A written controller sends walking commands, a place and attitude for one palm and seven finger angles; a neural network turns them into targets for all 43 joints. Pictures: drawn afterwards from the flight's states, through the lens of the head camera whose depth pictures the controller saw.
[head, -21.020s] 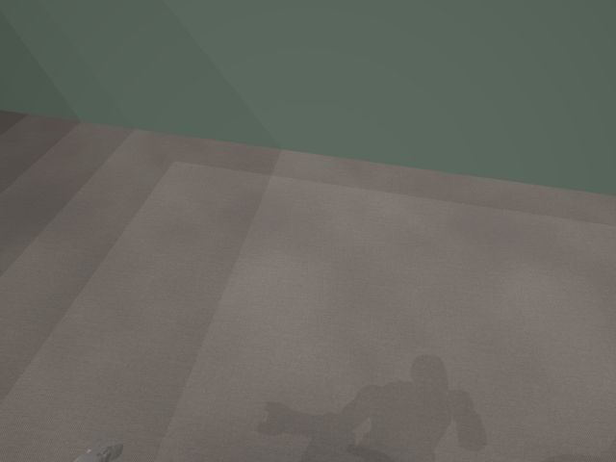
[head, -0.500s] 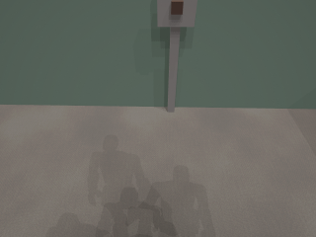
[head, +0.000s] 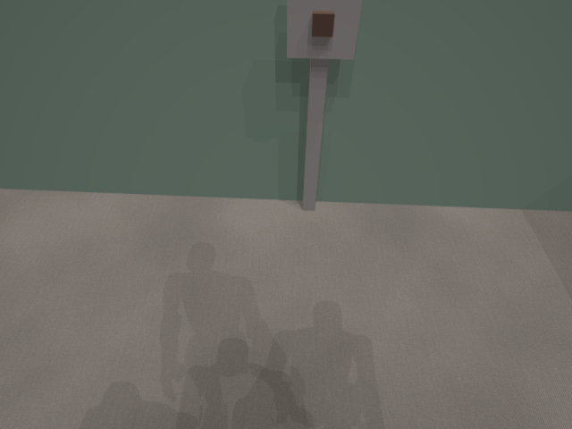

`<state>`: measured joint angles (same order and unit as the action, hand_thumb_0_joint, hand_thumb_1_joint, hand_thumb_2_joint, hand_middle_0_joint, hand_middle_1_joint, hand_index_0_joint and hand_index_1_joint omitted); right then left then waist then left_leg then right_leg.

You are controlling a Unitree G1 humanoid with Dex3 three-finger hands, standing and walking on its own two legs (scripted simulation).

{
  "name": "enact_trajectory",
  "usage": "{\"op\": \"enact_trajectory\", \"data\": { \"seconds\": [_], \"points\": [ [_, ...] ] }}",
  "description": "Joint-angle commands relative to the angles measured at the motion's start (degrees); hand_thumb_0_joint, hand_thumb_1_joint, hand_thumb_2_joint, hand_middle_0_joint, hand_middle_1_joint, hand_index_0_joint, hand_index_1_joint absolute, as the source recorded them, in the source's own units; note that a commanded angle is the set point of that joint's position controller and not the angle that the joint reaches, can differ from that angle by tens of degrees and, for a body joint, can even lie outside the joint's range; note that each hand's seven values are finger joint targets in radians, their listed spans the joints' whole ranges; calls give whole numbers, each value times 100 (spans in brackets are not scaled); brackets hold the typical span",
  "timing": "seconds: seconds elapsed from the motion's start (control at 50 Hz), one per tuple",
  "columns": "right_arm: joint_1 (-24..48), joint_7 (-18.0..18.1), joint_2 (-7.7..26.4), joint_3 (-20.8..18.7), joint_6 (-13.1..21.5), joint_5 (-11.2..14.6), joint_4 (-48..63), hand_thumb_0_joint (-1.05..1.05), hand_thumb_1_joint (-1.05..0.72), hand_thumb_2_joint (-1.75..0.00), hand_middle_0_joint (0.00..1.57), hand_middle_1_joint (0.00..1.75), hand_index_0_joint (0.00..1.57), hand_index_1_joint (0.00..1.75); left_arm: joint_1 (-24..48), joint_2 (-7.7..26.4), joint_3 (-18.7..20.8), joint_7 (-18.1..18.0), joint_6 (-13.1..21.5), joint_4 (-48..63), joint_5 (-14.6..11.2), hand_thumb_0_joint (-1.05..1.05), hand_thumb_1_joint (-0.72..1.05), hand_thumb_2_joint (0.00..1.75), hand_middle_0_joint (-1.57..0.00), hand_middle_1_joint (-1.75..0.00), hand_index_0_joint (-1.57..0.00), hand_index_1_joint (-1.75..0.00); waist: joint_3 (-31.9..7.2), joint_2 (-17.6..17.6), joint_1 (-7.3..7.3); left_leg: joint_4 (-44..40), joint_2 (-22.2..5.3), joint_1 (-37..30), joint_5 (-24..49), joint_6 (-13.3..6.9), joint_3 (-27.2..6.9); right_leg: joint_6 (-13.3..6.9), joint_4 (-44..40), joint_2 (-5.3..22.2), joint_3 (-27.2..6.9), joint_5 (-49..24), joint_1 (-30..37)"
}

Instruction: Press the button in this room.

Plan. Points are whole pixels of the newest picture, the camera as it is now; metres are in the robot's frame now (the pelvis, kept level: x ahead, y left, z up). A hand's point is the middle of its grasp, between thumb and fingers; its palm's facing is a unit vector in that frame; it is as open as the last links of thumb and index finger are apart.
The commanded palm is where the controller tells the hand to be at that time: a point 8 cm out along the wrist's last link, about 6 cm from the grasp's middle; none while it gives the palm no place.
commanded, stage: look at it before walking up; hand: left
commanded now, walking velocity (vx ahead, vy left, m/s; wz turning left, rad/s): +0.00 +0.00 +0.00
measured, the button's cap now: (322, 23) +1.18 -0.04 +0.10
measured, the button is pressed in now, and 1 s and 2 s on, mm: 0 0 0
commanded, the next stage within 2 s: walk to a spot facing it in 0.52 s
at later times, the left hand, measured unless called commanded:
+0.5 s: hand out of the picture -0.02 +0.17 -0.18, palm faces +0.03 -0.99 -0.17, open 7.3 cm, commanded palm none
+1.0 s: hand out of the picture +0.06 +0.20 -0.18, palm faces -0.11 -0.97 -0.23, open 7.4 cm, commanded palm none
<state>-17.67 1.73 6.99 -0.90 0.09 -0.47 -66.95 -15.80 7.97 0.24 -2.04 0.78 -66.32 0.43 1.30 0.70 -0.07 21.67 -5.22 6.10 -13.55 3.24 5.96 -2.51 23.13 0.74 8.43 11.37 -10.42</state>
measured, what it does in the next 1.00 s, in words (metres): stands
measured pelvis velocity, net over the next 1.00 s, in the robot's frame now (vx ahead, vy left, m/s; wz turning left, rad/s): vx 0.01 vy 0.01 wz -0.18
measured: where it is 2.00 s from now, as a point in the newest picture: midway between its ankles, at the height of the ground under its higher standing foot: (313, 421)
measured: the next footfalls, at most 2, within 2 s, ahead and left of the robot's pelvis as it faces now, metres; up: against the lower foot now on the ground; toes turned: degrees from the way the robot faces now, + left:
left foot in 1.50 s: +0.34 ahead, +0.07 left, +0.00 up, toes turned -20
right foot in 2.00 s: +0.34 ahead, -0.24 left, +0.00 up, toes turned -52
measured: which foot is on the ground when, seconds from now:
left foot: down 0.00-1.00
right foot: down 0.00-1.00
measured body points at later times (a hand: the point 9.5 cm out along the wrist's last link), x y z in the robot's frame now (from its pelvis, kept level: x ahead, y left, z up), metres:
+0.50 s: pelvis +0.00 +0.02 +0.00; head +0.01 +0.01 +0.45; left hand -0.02 +0.22 -0.16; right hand -0.03 -0.19 -0.17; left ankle -0.02 +0.15 -0.74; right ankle +0.02 -0.09 -0.74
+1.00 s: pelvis +0.01 +0.01 -0.02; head +0.03 -0.01 +0.43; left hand +0.06 +0.25 -0.16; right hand -0.01 -0.22 -0.19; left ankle -0.02 +0.15 -0.74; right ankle -0.01 -0.08 -0.73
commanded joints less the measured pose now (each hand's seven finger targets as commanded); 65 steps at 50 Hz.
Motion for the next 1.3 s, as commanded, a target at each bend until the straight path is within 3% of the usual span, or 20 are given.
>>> {"op": "enact_trajectory", "data": {
  "seconds": [0.0, 0.14, 0.58, 0.7, 0.78, 0.84, 0.86, 0.9, 0.94, 0.96, 0.98, 1.0, 1.02, 1.04, 1.06, 1.08, 1.1, 1.14, 1.18, 1.28],
  "points": [
    [-450, 16, 383, -16, 70, 4, 123, 0, -90, -90, 20, 30, 20, 30, -311, 512, 51, -21, 104, 150, -17, 0, 90, 90, -20, -30, -20, -30, 250, -80, -12, -386, -291, 316, 441, -250, -281, 132, -588, 753, -796, -655, 12],
    [-397, 27, 385, -23, 73, 0, 148, 0, -90, -90, 20, 30, 20, 30, -476, 424, 39, -25, 99, 100, -3, 0, 90, 90, -20, -30, -20, -30, 337, -34, -15, -378, -251, 290, 257, -277, -274, 136, -659, 726, -852, -277, -175],
    [-499, 16, 393, -49, 127, 6, 139, 0, -90, -90, 20, 30, 20, 30, -493, 445, 45, -38, 89, 178, 4, 0, 90, 90, -20, -30, -20, -30, 346, -113, 17, -414, -264, 483, 309, -340, -364, 156, -418, 721, -742, -448, -48],
    [-326, 71, 516, -188, 26, 1, 264, 0, -90, -90, 20, 30, 20, 30, -265, 615, 227, 18, -62, 352, 36, 0, 90, 90, -20, -30, -20, -30, 359, -59, -2, 73, -403, 430, 186, -336, -106, 62, -11, 693, -1028, -837, -522],
    [-84, 88, 755, -351, -57, -27, 581, 0, -90, -90, 20, 30, 20, 30, 12, 695, 385, 93, -200, 705, 80, 0, 90, 90, -20, -30, -20, -30, 416, 194, -32, 22, -737, 573, -554, -472, -273, 63, 544, 418, -1071, -283, -1118],
    [124, 69, 1129, -482, -25, -71, 812, 0, -90, -90, 20, 30, 20, 30, 37, 520, 436, 196, -274, 968, 130, 0, 90, 90, -20, -30, -20, -30, 291, 1122, -15, -742, -1607, 679, -1796, -915, -892, 240, 2220, 26, -443, 947, -1446],
    [156, 55, 1185, -509, 9, -76, 886, 0, -90, -90, 20, 30, 20, 30, 124, 487, 461, 227, -289, 1072, 154, 0, 90, 90, -20, -30, -20, -30, 245, 1271, -46, -939, -1836, 583, -1915, -1093, -1021, 269, 2892, 114, -432, 1342, -1706],
    [303, 27, 1242, -536, 70, -129, 965, 0, -90, -90, 20, 30, 20, 30, 383, 451, 496, 310, -254, 1312, 154, 0, 90, 90, -20, -30, -20, -30, 499, 974, -38, -877, -1974, 599, -1602, -1145, -810, 294, 2797, 400, -477, 1553, -1895],
    [397, -11, 1284, -542, 91, -152, 984, 0, -90, -90, 20, 30, 20, 30, 172, 388, 482, 361, -161, 1283, 148, 0, 90, 90, -20, -30, -20, -30, 320, 614, 61, -276, -1751, 600, -1064, -936, -253, 321, 1973, 291, -175, 1410, -1199],
    [468, -28, 1281, -539, 83, -143, 1007, 0, -90, -90, 20, 30, 20, 30, -186, 394, 477, 366, -121, 1157, 141, 0, 90, 90, -20, -30, -20, -30, 178, 305, 215, 288, -1579, 682, -1018, -775, 7, 297, 1405, 115, 20, 1081, -714],
    [560, -56, 1265, -523, 90, -116, 1081, 0, -90, -90, 20, 30, 20, 30, -728, 557, 502, 353, -50, 979, 141, 0, 90, 90, -20, -30, -20, -30, 6, -210, 471, 1377, -1260, 1082, -954, -534, 364, 203, 578, 54, -68, 673, 162],
    [685, -107, 914, -440, 91, -34, 1341, 0, -90, -90, 20, 30, 20, 30, -1329, 1233, 602, 282, 67, 813, 182, 0, 90, 90, -20, -30, -20, -30, -71, -2100, 713, 3369, -482, 2554, -1497, -157, 907, -298, -456, 1289, -2290, 731, 1164],
    [1329, -145, 844, -336, 96, -49, 1767, 0, -90, -90, 20, 30, 20, 30, -1694, 1554, 620, 188, 70, 751, 38, 0, 90, 90, -20, -30, -20, -30, 143, -2245, 885, 4425, 56, 3657, -2402, -24, 284, -903, -1013, 2157, -3977, -197, 1314],
    [1528, -137, 931, -346, 98, -52, 1816, 0, -90, -90, 20, 30, 20, 30, -1588, 1533, 635, 131, 109, 829, 15, 0, 90, 90, -20, -30, -20, -30, 245, -1687, 809, 4868, -102, 3726, -1902, -57, -363, -1034, -1163, 2182, -4199, 85, 971],
    [1604, -159, 952, -370, 116, -63, 1786, 0, -90, -90, 20, 30, 20, 30, -1278, 1385, 605, 126, 129, 897, 25, 0, 90, 90, -20, -30, -20, -30, 390, -1032, 633, 5077, -225, 3799, -1370, -66, -481, -1047, -1097, 2056, -3993, 505, 878],
    [1554, -182, 1010, -376, 141, -99, 1737, 0, -90, -90, 20, 30, 20, 30, -971, 1254, 552, 143, 161, 998, 38, 0, 90, 90, -20, -30, -20, -30, 464, -503, 470, 4934, -345, 3709, -935, -43, -561, -998, -1008, 1885, -3533, 521, 694],
    [1410, -211, 1005, -381, 129, -121, 1677, 0, -90, -90, 20, 30, 20, 30, -717, 1210, 517, 152, 187, 1099, 54, 0, 90, 90, -20, -30, -20, -30, 368, -371, 312, 4728, -367, 3460, -652, 22, -514, -905, -992, 1693, -3090, 344, 560],
    [1258, -235, 989, -365, 102, -121, 1627, 0, -90, -90, 20, 30, 20, 30, -647, 1227, 493, 175, 245, 1134, 65, 0, 90, 90, -20, -30, -20, -30, 148, -352, 210, 4372, -281, 3167, -389, 106, -419, -792, -895, 1404, -2560, -478, 581],
    [1272, -252, 938, -354, 80, -108, 1666, 0, -90, -90, 20, 30, 20, 30, -736, 1269, 487, 196, 284, 1105, 62, 0, 90, 90, -20, -30, -20, -30, 87, -445, 190, 4122, -216, 3163, -205, 155, -393, -755, -846, 1240, -2317, -984, 671],
    [1840, -286, 975, -317, 110, -69, 1997, 0, -90, -90, 20, 30, 20, 30, -869, 1290, 470, 185, 318, 1073, 73, 0, 90, 90, -20, -30, -20, -30, 232, -656, 296, 3409, -183, 3368, 65, 210, -407, -819, -867, 1176, -2307, -1350, 836]
  ]
}}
